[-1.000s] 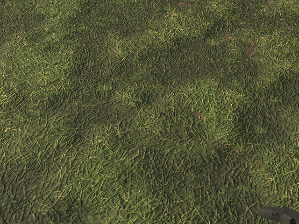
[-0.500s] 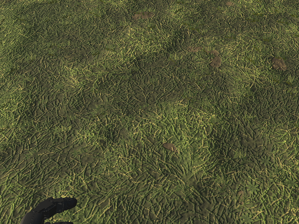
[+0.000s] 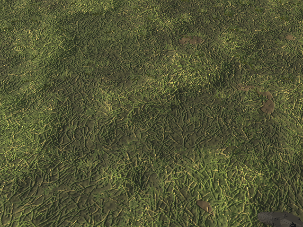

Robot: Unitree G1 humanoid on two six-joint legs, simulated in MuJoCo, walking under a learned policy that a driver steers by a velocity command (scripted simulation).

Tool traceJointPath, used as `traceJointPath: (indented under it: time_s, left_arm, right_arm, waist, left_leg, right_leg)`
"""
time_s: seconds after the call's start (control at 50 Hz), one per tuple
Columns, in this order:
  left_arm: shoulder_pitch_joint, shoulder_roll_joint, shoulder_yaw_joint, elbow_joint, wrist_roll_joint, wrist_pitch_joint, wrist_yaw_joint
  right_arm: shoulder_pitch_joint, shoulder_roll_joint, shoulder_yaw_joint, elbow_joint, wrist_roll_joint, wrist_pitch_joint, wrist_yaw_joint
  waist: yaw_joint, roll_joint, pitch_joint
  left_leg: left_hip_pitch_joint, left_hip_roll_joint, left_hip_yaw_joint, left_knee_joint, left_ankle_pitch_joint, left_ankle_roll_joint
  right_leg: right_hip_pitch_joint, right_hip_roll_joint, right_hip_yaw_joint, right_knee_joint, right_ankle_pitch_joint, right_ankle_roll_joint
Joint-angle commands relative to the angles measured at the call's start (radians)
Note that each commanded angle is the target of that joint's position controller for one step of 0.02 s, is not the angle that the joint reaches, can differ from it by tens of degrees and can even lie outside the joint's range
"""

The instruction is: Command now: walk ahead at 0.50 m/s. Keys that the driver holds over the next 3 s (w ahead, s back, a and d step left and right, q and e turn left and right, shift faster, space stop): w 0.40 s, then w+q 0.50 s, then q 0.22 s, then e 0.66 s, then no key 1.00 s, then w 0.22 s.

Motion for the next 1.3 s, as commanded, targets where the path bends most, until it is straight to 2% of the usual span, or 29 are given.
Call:
traceJointPath:
  time_s: [0.02,0.04,0.06,0.08,0.1,0.14,0.2,0.32,0.44,0.5,0.52,0.54,0.56,0.58,0.6,0.64,0.68,0.76,0.94,0.98,1.02,1.04,1.06,1.08,1.1,1.12,1.16,1.22,1.3]
  left_arm:
    - [0.057,0.034,-0.009,-0.09,0.017,-0.022,0.004]
    - [0.05,0.036,-0.013,-0.078,0.014,-0.042,0.001]
    - [-0.025,0.123,0.011,-0.096,-0.012,-0.055,-0.007]
    - [-0.099,0.126,0.011,-0.117,-0.02,-0.059,-0.008]
    - [-0.137,0.117,0.011,-0.124,-0.006,-0.056,-0.005]
    - [-0.104,0.092,0.016,-0.11,0.005,-0.033,-0.002]
    - [-0.113,0.061,0.012,-0.108,0.012,-0.013,0.004]
    - [-0.309,0.024,-0.002,-0.154,0.014,-0.027,-0.008]
    - [-0.454,0.037,-0.005,-0.214,0.003,-0.044,-0.038]
    - [-0.347,0.082,0.014,-0.19,0.007,-0.059,-0.04]
    - [-0.211,0.124,0.037,-0.148,0.011,-0.061,-0.031]
    - [-0.032,0.194,0.059,-0.117,0.027,-0.061,-0.02]
    - [0.032,0.272,0.078,-0.097,0.03,-0.049,-0.017]
    - [0.046,0.177,0.054,-0.102,0.025,-0.046,-0.016]
    - [-0.019,0.131,0.038,-0.106,0.022,-0.047,-0.013]
    - [-0.145,0.074,0.02,-0.11,0.025,-0.051,-0.014]
    - [-0.199,0.048,0.017,-0.102,0.033,-0.065,-0.015]
    - [-0.201,0.081,0.032,-0.068,0.035,-0.077,-0.004]
    - [-0.143,0.145,0.053,-0.018,0.015,-0.035,0.02]
    - [-0.152,0.169,0.06,-0.017,0.001,-0.015,0.027]
    - [-0.185,0.192,0.068,-0.03,-0.018,0.001,0.035]
    - [-0.206,0.181,0.064,-0.038,-0.024,0.006,0.035]
    - [-0.17,0.146,0.051,-0.046,0.002,-0.001,0.031]
    - [-0.073,0.014,0.014,-0.074,0.071,-0.015,0.016]
    - [-0.046,0.076,0.013,-0.071,0.034,-0.032,0.005]
    - [-0.172,0.126,0.028,-0.094,-0.008,-0.035,0.006]
    - [-0.203,0.116,0.026,-0.074,0.006,-0.018,0.028]
    - [-0.132,0.098,0.03,-0.04,0.014,0.024,0.037]
    - [-0.152,0.054,0.013,-0.02,0.016,0.039,0.04]
  right_arm:
    - [0.37,-0.301,-0.099,0.026,-0.024,-0.004,-0.019]
    - [0.414,-0.253,-0.087,0.04,-0.005,0.003,-0.016]
    - [0.361,-0.204,-0.068,0.034,0.002,0.003,-0.017]
    - [0.293,-0.179,-0.059,0.021,-0.001,0.005,-0.018]
    - [0.232,-0.153,-0.051,0.017,-0.009,0.005,-0.015]
    - [0.172,-0.116,-0.041,0.012,-0.019,-0.005,-0.011]
    - [0.181,-0.14,-0.05,0.035,-0.014,-0.02,-0.016]
    - [0.261,-0.171,-0.056,0.088,-0.003,-0.007,-0.038]
    - [0.348,-0.192,-0.065,0.148,0.013,0.02,-0.045]
    - [0.312,-0.214,-0.074,0.15,0.018,0.035,-0.052]
    - [0.305,-0.193,-0.065,0.147,0.014,0.037,-0.053]
    - [0.302,-0.133,-0.042,0.123,-0.005,0.035,-0.052]
    - [0.438,-0.018,-0.01,0.11,-0.001,0.015,-0.048]
    - [0.401,-0.106,-0.03,0.127,0.02,0.002,-0.046]
    - [0.315,-0.169,-0.051,0.099,0.04,-0.002,-0.045]
    - [0.237,-0.153,-0.056,0.083,0.023,0.007,-0.052]
    - [0.276,-0.117,-0.06,0.092,0.025,0.034,-0.051]
    - [0.227,-0.077,-0.059,0.061,0.017,0.067,-0.051]
    - [-0.018,-0.051,-0.044,-0.04,0.005,0.058,0.0]
    - [-0.005,-0.073,-0.056,-0.06,-0.001,0.06,0.011]
    - [0.124,-0.122,-0.083,-0.041,0.0,0.063,0.015]
    - [0.262,-0.171,-0.111,-0.005,0.0,0.062,0.007]
    - [0.35,-0.252,-0.139,0.012,-0.002,0.069,-0.02]
    - [0.298,-0.348,-0.141,-0.012,-0.013,0.077,-0.038]
    - [0.299,-0.316,-0.127,-0.065,-0.023,0.064,-0.021]
    - [0.261,-0.259,-0.116,-0.075,-0.017,0.056,-0.011]
    - [0.137,-0.152,-0.081,-0.073,0.005,0.052,-0.02]
    - [0.088,-0.105,-0.057,-0.056,-0.035,0.04,-0.026]
    - [0.066,-0.092,-0.046,0.0,-0.047,0.027,-0.044]
  waist:
    - [-0.169,0.152,-0.327]
    - [-0.187,0.257,-0.393]
    - [-0.189,0.169,-0.26]
    - [-0.166,0.107,-0.156]
    - [-0.138,0.056,-0.077]
    - [-0.079,0.091,-0.038]
    - [-0.059,0.069,-0.016]
    - [-0.12,0.041,0.031]
    - [-0.158,0.042,0.076]
    - [-0.079,0.066,0.021]
    - [-0.016,0.048,-0.069]
    - [0.053,-0.03,-0.225]
    - [0.004,-0.296,-0.361]
    - [0.042,-0.25,-0.368]
    - [0.038,-0.192,-0.22]
    - [-0.017,-0.119,-0.075]
    - [-0.067,-0.148,-0.037]
    - [-0.085,-0.092,0.021]
    - [-0.015,-0.058,0.103]
    - [-0.039,-0.089,0.07]
    - [-0.114,-0.116,-0.017]
    - [-0.189,-0.085,-0.088]
    - [-0.221,0.035,-0.152]
    - [-0.082,0.294,-0.233]
    - [-0.131,0.169,-0.48]
    - [-0.16,0.05,-0.38]
    - [-0.098,-0.024,-0.174]
    - [-0.035,0.034,-0.156]
    - [-0.037,0.058,-0.147]
  left_leg:
    - [0.806,0.288,-0.43,-0.002,-0.067,0.221]
    - [0.88,0.358,-0.722,-0.154,-0.2,0.275]
    - [0.782,0.333,-0.63,-0.181,-0.296,0.232]
    - [0.644,0.298,-0.504,-0.199,-0.273,0.202]
    - [0.504,0.257,-0.414,-0.235,-0.204,0.191]
    - [0.348,0.204,-0.312,-0.297,-0.1,0.178]
    - [0.296,0.189,-0.22,-0.354,0.015,0.2]
    - [0.349,0.152,-0.095,-0.375,0.072,0.161]
    - [0.48,0.214,-0.128,-0.303,0.066,0.148]
    - [0.493,0.212,-0.154,-0.176,0.23,0.119]
    - [0.448,0.156,-0.12,-0.023,0.321,0.092]
    - [0.272,0.089,-0.073,0.259,0.15,0.052]
    - [-0.13,-0.076,-0.012,0.62,-0.398,-0.023]
    - [-0.227,-0.051,-0.144,0.762,-0.532,-0.022]
    - [-0.29,-0.004,-0.144,0.8,-0.459,-0.013]
    - [-0.237,0.07,-0.115,0.727,-0.313,-0.015]
    - [-0.136,0.102,-0.119,0.678,-0.246,-0.02]
    - [-0.19,0.112,-0.124,0.583,-0.138,-0.04]
    - [-0.178,0.072,0.009,0.172,0.056,-0.015]
    - [-0.115,0.03,0.051,0.143,-0.014,0.007]
    - [0.049,-0.043,0.096,0.115,-0.078,0.045]
    - [0.233,-0.087,0.1,0.027,0.016,0.077]
    - [0.476,-0.005,-0.044,-0.007,0.335,0.122]
    - [0.749,0.231,-0.407,0.099,0.831,0.272]
    - [0.814,0.356,-0.68,-0.02,0.616,0.406]
    - [0.732,0.299,-0.575,-0.076,0.475,0.358]
    - [0.455,0.23,-0.376,-0.12,0.338,0.259]
    - [0.224,0.185,-0.239,-0.178,0.423,0.233]
    - [0.205,0.154,-0.11,-0.212,0.376,0.201]
  right_leg:
    - [-0.52,-0.026,-0.016,0.678,0.361,-0.033]
    - [-0.702,0.04,0.098,0.857,-0.153,-0.019]
    - [-0.801,-0.021,0.14,0.937,-0.122,-0.032]
    - [-0.81,-0.072,0.107,0.914,-0.036,-0.042]
    - [-0.78,-0.105,0.089,0.851,0.039,-0.04]
    - [-0.663,-0.145,0.097,0.77,0.124,-0.031]
    - [-0.662,-0.15,0.085,0.69,0.213,-0.003]
    - [-0.678,-0.126,0.057,0.345,0.492,0.013]
    - [-0.664,-0.089,0.055,0.169,0.436,-0.017]
    - [-0.475,-0.046,0.029,0.104,0.351,-0.049]
    - [-0.269,-0.031,0.012,0.089,0.362,-0.074]
    - [0.036,-0.178,0.151,0.138,0.397,-0.133]
    - [0.39,-0.424,0.572,0.065,0.221,-0.274]
    - [0.354,-0.427,0.696,-0.03,0.075,-0.269]
    - [0.238,-0.398,0.552,-0.054,0.059,-0.225]
    - [-0.004,-0.326,0.349,-0.119,0.184,-0.19]
    - [-0.128,-0.288,0.225,-0.183,0.268,-0.178]
    - [-0.165,-0.291,0.073,-0.24,0.403,-0.193]
    - [-0.029,-0.287,-0.158,-0.193,0.609,-0.149]
    - [0.017,-0.294,-0.182,-0.089,0.853,-0.124]
    - [0.029,-0.279,-0.194,0.113,1.08,-0.093]
    - [-0.021,-0.237,-0.212,0.303,1.033,-0.057]
    - [-0.223,-0.177,-0.217,0.581,0.688,0.016]
    - [-0.584,-0.004,-0.154,0.945,-0.288,0.084]
    - [-0.645,0.027,0.085,1.091,-0.331,0.079]
    - [-0.697,-0.015,0.115,1.078,-0.228,0.056]
    - [-0.687,-0.105,0.088,0.935,-0.063,0.042]
    - [-0.476,-0.125,0.085,0.824,0.027,0.042]
    - [-0.402,-0.135,0.094,0.559,0.141,0.059]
